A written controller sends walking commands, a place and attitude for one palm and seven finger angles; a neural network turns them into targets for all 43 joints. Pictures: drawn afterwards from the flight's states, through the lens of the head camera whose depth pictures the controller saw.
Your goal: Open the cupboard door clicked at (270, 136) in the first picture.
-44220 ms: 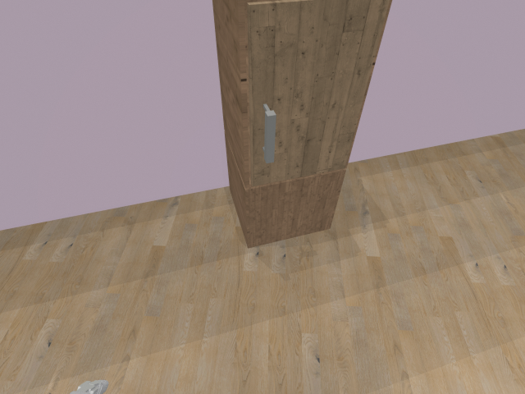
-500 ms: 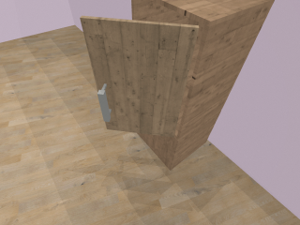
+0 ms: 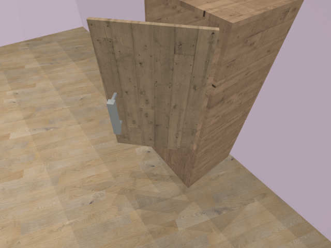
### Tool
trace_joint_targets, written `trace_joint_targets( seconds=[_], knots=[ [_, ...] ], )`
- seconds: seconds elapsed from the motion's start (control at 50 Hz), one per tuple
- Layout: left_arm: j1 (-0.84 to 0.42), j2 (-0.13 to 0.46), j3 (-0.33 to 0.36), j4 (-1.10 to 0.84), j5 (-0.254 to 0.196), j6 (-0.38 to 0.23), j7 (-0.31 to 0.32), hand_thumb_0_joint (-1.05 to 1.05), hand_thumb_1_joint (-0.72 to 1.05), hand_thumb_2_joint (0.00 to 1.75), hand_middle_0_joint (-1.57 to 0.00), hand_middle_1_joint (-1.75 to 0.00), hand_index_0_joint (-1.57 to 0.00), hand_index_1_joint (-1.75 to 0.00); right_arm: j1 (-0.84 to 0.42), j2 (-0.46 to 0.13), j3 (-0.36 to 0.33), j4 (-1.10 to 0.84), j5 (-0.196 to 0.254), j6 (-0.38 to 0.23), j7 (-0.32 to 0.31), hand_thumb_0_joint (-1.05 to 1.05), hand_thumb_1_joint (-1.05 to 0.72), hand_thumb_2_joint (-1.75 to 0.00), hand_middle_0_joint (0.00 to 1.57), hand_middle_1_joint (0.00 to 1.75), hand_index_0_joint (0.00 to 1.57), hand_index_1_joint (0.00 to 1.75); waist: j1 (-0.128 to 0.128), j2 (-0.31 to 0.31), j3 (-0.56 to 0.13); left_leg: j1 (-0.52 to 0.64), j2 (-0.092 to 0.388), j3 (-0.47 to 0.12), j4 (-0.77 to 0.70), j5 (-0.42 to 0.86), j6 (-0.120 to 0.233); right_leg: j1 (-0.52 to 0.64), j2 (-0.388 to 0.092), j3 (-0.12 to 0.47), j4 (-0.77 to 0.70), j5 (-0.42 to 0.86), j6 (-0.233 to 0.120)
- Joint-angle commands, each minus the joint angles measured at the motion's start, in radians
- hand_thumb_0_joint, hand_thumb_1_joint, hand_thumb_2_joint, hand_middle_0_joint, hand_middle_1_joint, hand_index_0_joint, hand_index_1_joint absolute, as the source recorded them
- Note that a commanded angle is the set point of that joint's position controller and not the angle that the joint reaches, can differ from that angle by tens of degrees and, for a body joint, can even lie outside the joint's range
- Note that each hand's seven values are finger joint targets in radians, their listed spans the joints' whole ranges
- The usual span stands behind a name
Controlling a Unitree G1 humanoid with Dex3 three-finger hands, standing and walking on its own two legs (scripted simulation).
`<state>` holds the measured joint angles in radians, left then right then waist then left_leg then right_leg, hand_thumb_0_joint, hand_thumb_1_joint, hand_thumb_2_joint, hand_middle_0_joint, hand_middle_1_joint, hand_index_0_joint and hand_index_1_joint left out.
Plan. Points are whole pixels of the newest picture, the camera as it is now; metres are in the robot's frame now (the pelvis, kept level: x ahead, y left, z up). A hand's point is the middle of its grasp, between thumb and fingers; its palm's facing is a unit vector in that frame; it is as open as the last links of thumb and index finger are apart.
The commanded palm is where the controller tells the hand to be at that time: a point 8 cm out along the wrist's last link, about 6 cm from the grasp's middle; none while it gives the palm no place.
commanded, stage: look again from close up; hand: left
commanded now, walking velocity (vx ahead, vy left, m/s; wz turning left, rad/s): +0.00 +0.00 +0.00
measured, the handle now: (116, 114) +0.61 +0.24 -0.11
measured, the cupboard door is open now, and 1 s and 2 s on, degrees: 45 45 45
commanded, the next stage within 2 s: shuffle to correct the standing spot in 0.02 s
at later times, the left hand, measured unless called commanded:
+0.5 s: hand out of the picture +0.00 +0.19 -0.19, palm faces +0.06 -0.99 -0.14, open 7.4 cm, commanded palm none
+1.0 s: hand out of the picture +0.15 +0.20 -0.19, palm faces -0.03 -0.98 -0.18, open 7.3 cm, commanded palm none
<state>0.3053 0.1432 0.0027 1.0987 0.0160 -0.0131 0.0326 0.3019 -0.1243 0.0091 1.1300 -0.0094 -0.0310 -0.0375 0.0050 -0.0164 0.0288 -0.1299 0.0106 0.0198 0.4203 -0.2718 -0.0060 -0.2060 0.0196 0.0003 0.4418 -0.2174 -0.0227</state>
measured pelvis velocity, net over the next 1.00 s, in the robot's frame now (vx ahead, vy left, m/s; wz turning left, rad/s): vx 0.07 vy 0.03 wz -0.06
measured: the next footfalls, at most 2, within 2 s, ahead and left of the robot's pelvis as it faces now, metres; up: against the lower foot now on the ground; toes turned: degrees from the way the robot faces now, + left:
right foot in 0.72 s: +0.12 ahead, -0.07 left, +0.00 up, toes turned -2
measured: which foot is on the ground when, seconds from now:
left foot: down 0.00-1.00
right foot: down 0.00-0.48, up 0.50-0.70, down 0.72-1.00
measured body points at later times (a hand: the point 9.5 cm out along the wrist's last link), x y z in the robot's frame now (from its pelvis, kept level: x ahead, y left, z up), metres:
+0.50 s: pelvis +0.03 +0.03 -0.01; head +0.04 +0.05 +0.44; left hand +0.00 +0.25 -0.18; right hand -0.01 -0.20 -0.15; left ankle -0.03 +0.12 -0.74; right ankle +0.01 -0.10 -0.74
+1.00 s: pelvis +0.07 +0.03 -0.01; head +0.12 +0.04 +0.43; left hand +0.16 +0.25 -0.17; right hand +0.05 -0.17 -0.17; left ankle -0.03 +0.12 -0.74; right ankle +0.08 -0.07 -0.74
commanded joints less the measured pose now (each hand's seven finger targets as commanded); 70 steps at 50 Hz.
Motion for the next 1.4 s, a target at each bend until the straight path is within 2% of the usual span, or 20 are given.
trace_joint_targets(
  seconds=[0.0, 0.16, 0.32, 0.4, 0.48, 0.54, 0.58, 0.66, 0.7, 0.74, 0.78, 0.96, 1.0, 1.04, 1.06, 1.1, 1.14, 1.2, 1.26, 1.38],
  knots=[
    [0.07, 0.086, 0.011, -0.032, -0.004, -0.018, 0.002, 0.0, 0.9, 0.9, -0.2, -0.3, -0.2, -0.3, 0.074, -0.093, -0.02, -0.014, -0.002, -0.007, -0.003, 0.0, -0.9, -0.9, 0.2, 0.3, 0.2, 0.3, -0.002, 0.006, 0.043, -0.076, 0.081, -0.062, -0.084, 0.117, 0.032, 0.017, -0.106, 0.106, -0.08, 0.123, -0.025],
    [0.079, 0.091, 0.019, -0.031, 0.0, -0.015, 0.001, 0.0, 0.9, 0.9, -0.2, -0.3, -0.2, -0.3, 0.091, -0.094, -0.023, -0.012, -0.006, 0.002, 0.0, 0.0, -0.9, -0.9, 0.2, 0.3, 0.2, 0.3, 0.004, 0.012, 0.055, -0.082, 0.067, -0.034, -0.054, 0.027, 0.027, 0.002, -0.112, 0.135, -0.088, 0.013, -0.045],
    [0.108, 0.138, 0.061, -0.058, 0.005, -0.002, -0.001, 0.0, 0.9, 0.9, -0.2, -0.3, -0.2, -0.3, 0.114, -0.078, -0.03, -0.05, -0.013, 0.017, 0.014, 0.0, -0.9, -0.9, 0.2, 0.3, 0.2, 0.3, 0.018, -0.118, 0.103, -0.178, 0.009, 0.034, 0.106, -0.091, 0.021, -0.04, -0.22, 0.344, -0.217, -0.31, -0.13],
    [0.079, 0.12, 0.068, -0.082, 0.006, 0.0, -0.002, 0.0, 0.9, 0.9, -0.2, -0.3, -0.2, -0.3, 0.163, -0.078, -0.029, -0.045, -0.012, 0.003, 0.015, 0.0, -0.9, -0.9, 0.2, 0.3, 0.2, 0.3, 0.002, -0.027, 0.091, -0.093, 0.027, 0.013, -0.01, -0.043, 0.033, -0.082, -0.169, 0.24, -0.105, -0.185, -0.112],
    [0.007, 0.04, 0.045, -0.116, 0.019, -0.001, -0.007, 0.0, 0.9, 0.9, -0.2, -0.3, -0.2, -0.3, 0.242, -0.14, -0.041, -0.037, -0.013, -0.002, -0.001, 0.0, -0.9, -0.9, 0.2, 0.3, 0.2, 0.3, -0.028, 0.239, 0.108, 0.067, 0.238, -0.21, -0.16, 0.229, 0.169, -0.301, -0.021, -0.05, 0.283, -0.234, -0.029],
    [-0.019, 0.027, 0.04, -0.122, 0.014, -0.005, -0.007, 0.0, 0.9, 0.9, -0.2, -0.3, -0.2, -0.3, 0.231, -0.108, -0.026, -0.052, -0.018, -0.007, -0.006, 0.0, -0.9, -0.9, 0.2, 0.3, 0.2, 0.3, -0.024, 0.151, 0.101, 0.127, 0.254, -0.181, -0.112, 0.558, 0.232, -0.373, -0.073, -0.05, 0.427, -0.31, -0.026],
    [-0.038, 0.007, 0.033, -0.116, 0.01, -0.006, -0.011, 0.0, 0.9, 0.9, -0.2, -0.3, -0.2, -0.3, 0.218, -0.103, -0.021, -0.049, -0.022, -0.016, -0.014, 0.0, -0.9, -0.9, 0.2, 0.3, 0.2, 0.3, -0.017, 0.061, 0.098, 0.107, 0.243, -0.14, -0.086, 0.774, 0.209, -0.307, -0.088, -0.055, 0.352, -0.254, -0.016],
    [0.027, 0.042, 0.037, -0.081, -0.002, -0.005, -0.004, 0.0, 0.9, 0.9, -0.2, -0.3, -0.2, -0.3, 0.164, -0.117, -0.022, -0.032, -0.005, -0.026, -0.03, 0.0, -0.9, -0.9, 0.2, 0.3, 0.2, 0.3, 0.025, 0.064, 0.027, 0.099, 0.19, -0.071, 0.008, 1.006, 0.101, -0.069, -0.067, -0.059, 0.063, 0.016, -0.007],
    [0.102, 0.086, 0.047, -0.051, -0.005, -0.01, 0.005, 0.0, 0.9, 0.9, -0.2, -0.3, -0.2, -0.3, 0.153, -0.101, -0.027, -0.042, 0.007, -0.026, -0.032, 0.0, -0.9, -0.9, 0.2, 0.3, 0.2, 0.3, 0.043, 0.021, -0.045, -0.014, 0.134, -0.033, 0.088, 0.829, 0.038, 0.138, -0.117, 0.025, 0.058, 0.454, -0.035],
    [0.086, 0.111, 0.04, -0.044, -0.014, -0.004, 0.004, 0.0, 0.9, 0.9, -0.2, -0.3, -0.2, -0.3, 0.167, -0.07, -0.033, -0.032, 0.011, -0.012, -0.031, 0.0, -0.9, -0.9, 0.2, 0.3, 0.2, 0.3, 0.014, 0.017, -0.054, -0.095, 0.074, -0.019, 0.054, 0.447, 0.004, 0.175, -0.228, 0.078, 0.133, 0.726, -0.093],
    [0.027, 0.088, 0.037, -0.064, -0.014, 0.003, 0.01, 0.0, 0.9, 0.9, -0.2, -0.3, -0.2, -0.3, 0.166, -0.049, -0.039, -0.017, 0.007, 0.004, -0.031, 0.0, -0.9, -0.9, 0.2, 0.3, 0.2, 0.3, 0.001, -0.048, -0.021, -0.071, 0.094, -0.021, 0.024, 0.425, 0.015, 0.109, -0.201, 0.051, 0.135, 0.681, -0.076],
    [-0.059, 0.081, 0.052, -0.141, 0.002, 0.026, 0.017, 0.0, 0.9, 0.9, -0.2, -0.3, -0.2, -0.3, 0.104, -0.088, -0.062, -0.047, -0.005, 0.011, -0.033, 0.0, -0.9, -0.9, 0.2, 0.3, 0.2, 0.3, -0.003, 0.102, -0.064, 0.134, 0.18, -0.04, 0.06, 1.005, 0.068, -0.067, -0.079, -0.018, 0.195, 0.171, -0.017],
    [-0.034, 0.08, 0.055, -0.135, 0.006, 0.026, 0.016, 0.0, 0.9, 0.9, -0.2, -0.3, -0.2, -0.3, 0.07, -0.094, -0.065, -0.06, -0.006, 0.014, -0.03, 0.0, -0.9, -0.9, 0.2, 0.3, 0.2, 0.3, 0.011, 0.086, -0.057, 0.1, 0.163, -0.026, 0.092, 0.903, 0.069, -0.034, -0.086, -0.005, 0.156, 0.214, -0.022],
    [0.01, 0.095, 0.054, -0.115, 0.006, 0.017, 0.015, 0.0, 0.9, 0.9, -0.2, -0.3, -0.2, -0.3, 0.065, -0.083, -0.064, -0.07, -0.003, 0.018, -0.028, 0.0, -0.9, -0.9, 0.2, 0.3, 0.2, 0.3, 0.016, 0.009, -0.083, -0.006, 0.095, 0.012, 0.147, 0.543, 0.038, 0.077, -0.165, 0.078, 0.119, 0.542, -0.06],
    [0.027, 0.246, 0.04, -0.159, -0.001, 0.022, 0.027, 0.0, 0.9, 0.9, -0.2, -0.3, -0.2, -0.3, 0.041, -0.189, -0.054, -0.17, -0.004, 0.02, -0.012, 0.0, -0.9, -0.9, 0.2, 0.3, 0.2, 0.3, -0.005, 0.022, -0.09, -0.062, 0.082, -0.038, 0.087, 0.726, -0.009, 0.163, -0.099, 0.018, 0.181, 0.484, -0.051],
    [0.014, 0.118, 0.044, -0.198, 0.0, 0.021, 0.026, 0.0, 0.9, 0.9, -0.2, -0.3, -0.2, -0.3, 0.039, -0.163, -0.08, -0.183, -0.012, -0.004, -0.021, 0.0, -0.9, -0.9, 0.2, 0.3, 0.2, 0.3, -0.016, 0.1, -0.21, 0.023, 0.114, -0.031, 0.134, 0.744, 0.023, 0.058, -0.113, 0.007, 0.219, 0.398, -0.055],
    [0.024, 0.127, 0.041, -0.21, -0.001, 0.021, 0.019, 0.0, 0.9, 0.9, -0.2, -0.3, -0.2, -0.3, 0.013, -0.158, -0.076, -0.207, -0.009, 0.013, -0.022, 0.0, -0.9, -0.9, 0.2, 0.3, 0.2, 0.3, -0.007, 0.117, -0.125, -0.044, 0.097, -0.022, 0.13, 0.483, 0.043, 0.025, -0.122, 0.036, 0.173, 0.362, -0.06],
    [0.005, 0.188, 0.048, -0.208, 0.003, 0.005, 0.015, 0.0, 0.9, 0.9, -0.2, -0.3, -0.2, -0.3, 0.011, -0.156, -0.074, -0.229, -0.005, 0.034, -0.009, 0.0, -0.9, -0.9, 0.2, 0.3, 0.2, 0.3, -0.029, -0.093, 0.006, -0.151, 0.022, -0.008, 0.163, -0.046, 0.038, -0.038, -0.22, 0.215, 0.0, 0.239, -0.103],
    [-0.059, 0.259, 0.065, -0.227, 0.004, -0.025, 0.013, 0.0, 0.9, 0.9, -0.2, -0.3, -0.2, -0.3, -0.011, -0.215, -0.082, -0.234, -0.007, 0.025, 0.003, 0.0, -0.9, -0.9, 0.2, 0.3, 0.2, 0.3, -0.039, -0.097, -0.017, -0.099, 0.022, -0.022, 0.16, -0.035, 0.051, -0.047, -0.234, 0.255, -0.081, 0.152, -0.133],
    [-0.148, 0.298, 0.071, -0.216, -0.002, -0.023, 0.0, 0.0, 0.9, 0.9, -0.2, -0.3, -0.2, -0.3, -0.059, -0.294, -0.088, -0.221, -0.017, 0.01, 0.018, 0.0, -0.9, -0.9, 0.2, 0.3, 0.2, 0.3, -0.031, 0.042, 0.001, -0.092, 0.071, -0.073, -0.016, -0.044, 0.078, -0.049, -0.138, 0.12, -0.09, -0.081, -0.054]
  ],
)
